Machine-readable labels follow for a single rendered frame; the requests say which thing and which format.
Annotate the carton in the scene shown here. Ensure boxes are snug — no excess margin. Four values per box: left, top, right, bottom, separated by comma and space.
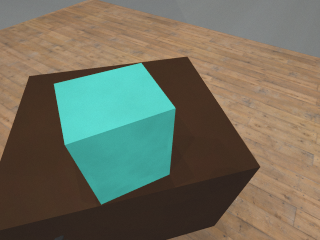
54, 63, 176, 205

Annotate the pedestal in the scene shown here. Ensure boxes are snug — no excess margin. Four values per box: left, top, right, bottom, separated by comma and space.
0, 56, 260, 240

